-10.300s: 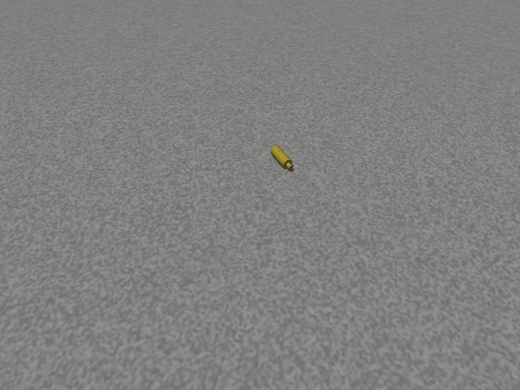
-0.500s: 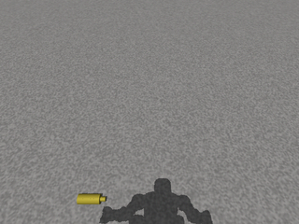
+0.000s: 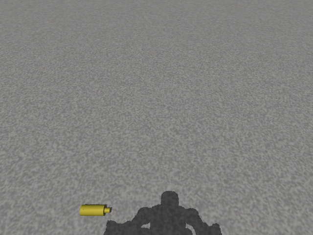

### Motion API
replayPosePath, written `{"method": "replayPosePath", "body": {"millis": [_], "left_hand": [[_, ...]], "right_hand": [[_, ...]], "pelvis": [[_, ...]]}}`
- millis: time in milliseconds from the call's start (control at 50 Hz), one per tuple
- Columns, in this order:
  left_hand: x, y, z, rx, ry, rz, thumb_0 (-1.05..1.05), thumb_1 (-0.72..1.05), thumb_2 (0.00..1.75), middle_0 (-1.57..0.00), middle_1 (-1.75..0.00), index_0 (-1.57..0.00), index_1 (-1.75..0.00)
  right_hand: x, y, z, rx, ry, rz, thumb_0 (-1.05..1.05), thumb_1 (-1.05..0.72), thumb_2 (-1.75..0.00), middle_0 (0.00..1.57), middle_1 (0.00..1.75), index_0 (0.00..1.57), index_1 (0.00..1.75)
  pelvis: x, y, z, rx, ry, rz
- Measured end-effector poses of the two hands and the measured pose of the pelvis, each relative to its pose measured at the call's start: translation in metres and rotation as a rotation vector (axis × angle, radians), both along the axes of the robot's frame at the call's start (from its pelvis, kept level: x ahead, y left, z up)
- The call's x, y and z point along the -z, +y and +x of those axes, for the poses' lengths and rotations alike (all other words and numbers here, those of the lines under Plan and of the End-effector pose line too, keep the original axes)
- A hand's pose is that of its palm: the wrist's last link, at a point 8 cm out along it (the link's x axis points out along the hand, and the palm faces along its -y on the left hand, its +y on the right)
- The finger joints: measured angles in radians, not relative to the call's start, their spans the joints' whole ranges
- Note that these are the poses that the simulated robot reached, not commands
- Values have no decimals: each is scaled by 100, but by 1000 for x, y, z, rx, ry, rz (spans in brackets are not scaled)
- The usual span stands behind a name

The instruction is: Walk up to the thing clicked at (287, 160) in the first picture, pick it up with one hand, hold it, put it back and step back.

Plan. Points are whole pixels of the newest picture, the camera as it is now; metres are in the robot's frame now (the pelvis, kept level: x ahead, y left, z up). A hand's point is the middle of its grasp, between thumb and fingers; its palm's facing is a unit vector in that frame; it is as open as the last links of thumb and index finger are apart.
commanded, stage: stand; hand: left
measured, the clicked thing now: (95, 210) +0.40 +0.37 -0.75
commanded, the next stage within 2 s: walk up in 0.16 s
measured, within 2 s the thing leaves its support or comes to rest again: neither
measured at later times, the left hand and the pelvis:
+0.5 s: hand out of the picture +0.02 +0.40 -0.17, palm faces +0.06 -0.86 -0.50, open 7.4 cm; pelvis -0.04 +0.08 -0.03, yaw +4 degrees
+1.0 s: hand out of the picture +0.04 +0.36 -0.17, palm faces -0.04 -0.93 -0.38, open 7.3 cm; pelvis -0.04 +0.09 -0.03, yaw +0 degrees
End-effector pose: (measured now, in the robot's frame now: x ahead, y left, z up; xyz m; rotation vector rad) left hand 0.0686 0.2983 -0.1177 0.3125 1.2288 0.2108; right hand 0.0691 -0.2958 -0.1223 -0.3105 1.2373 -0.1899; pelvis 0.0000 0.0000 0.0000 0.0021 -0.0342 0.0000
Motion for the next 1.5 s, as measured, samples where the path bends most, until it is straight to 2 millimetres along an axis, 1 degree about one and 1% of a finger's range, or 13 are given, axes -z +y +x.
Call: {"method": "replayPosePath", "body": {"millis": [180, 240, 380, 500, 560, 660, 740, 840, 960, 1040, 1120, 1300, 1500], "left_hand": [[0, 1, -9, -6, 4, 4, 0, 91, 89, -21, -30, -21, -30], [-4, 12, -16, -24, -25, 42, 0, 90, 89, -21, -30, -21, -30], [-15, 73, -47, -46, -6, 153, 0, 90, 89, -21, -30, -21, -30], [4, 139, -56, -61, -34, 171, 1, 90, 89, -21, -30, -21, -30], [14, 152, -58, -80, -27, 143, 1, 91, 89, -20, -30, -21, -30], [21, 149, -63, -83, 4, 56, 1, 91, 89, -20, -30, -20, -30], [27, 142, -69, -54, 68, 17, 0, 91, 89, -20, -30, -21, -30], [28, 132, -59, -5, 80, 8, 1, 91, 89, -21, -30, -21, -30], [20, 114, -36, 35, -6, 34, 1, 91, 89, -21, -30, -21, -30], [9, 99, -28, 51, -60, 25, 0, 91, 89, -20, -30, -21, -30], [4, 90, -20, 60, -94, 10, 0, 91, 89, -21, -30, -21, -30], [12, 83, -6, 39, -112, -39, 1, 91, 89, -21, -30, -21, -30], [3, 78, -14, 26, -71, -26, 1, 91, 89, -21, -30, -21, -30]], "right_hand": [[2, -1, -9, 1, 11, 4, 1, -90, -90, 21, 30, 20, 30], [4, -5, -9, -14, 30, -7, 1, -90, -90, 21, 30, 20, 30], [6, 7, -17, -32, 41, -33, 1, -90, -90, 21, 30, 20, 30], [14, 50, -36, -44, 73, -69, 1, -90, -90, 20, 30, 20, 30], [11, 79, -48, -43, 69, -59, 1, -90, -90, 20, 30, 20, 30], [0, 113, -46, -55, 42, -38, 1, -90, -90, 21, 30, 20, 30], [-4, 121, -32, -56, -30, -45, 1, -90, -90, 21, 30, 21, 30], [-6, 108, -25, -38, -93, -78, 1, -89, -90, 21, 30, 21, 30], [4, 75, -35, -12, -95, -97, 1, -90, -90, 21, 30, 20, 30], [4, 65, -40, 9, -78, -88, 1, -90, -90, 21, 30, 20, 30], [3, 64, -44, 2, -72, -75, 1, -90, -90, 21, 30, 20, 30], [-2, 78, -58, -14, -34, -54, 1, -90, -90, 21, 30, 20, 30], [-4, 74, -34, -19, -75, -34, 1, -90, -90, 21, 30, 20, 30]], "pelvis": [[1, 0, -5, -1, -5, -1], [3, 8, -14, -10, -7, -6], [12, 42, -32, -42, -5, -18], [31, 84, -43, -75, -19, -5], [30, 98, -45, -68, -27, -1], [19, 112, -40, -61, 0, -14], [18, 119, -38, -34, 3, -10], [20, 117, -40, 3, 0, -8], [27, 97, -45, 12, -16, -17], [22, 89, -44, 14, -21, -2], [19, 88, -42, 8, -15, 3], [15, 86, -38, 8, -19, 10], [7, 81, -35, 5, -18, -1]]}}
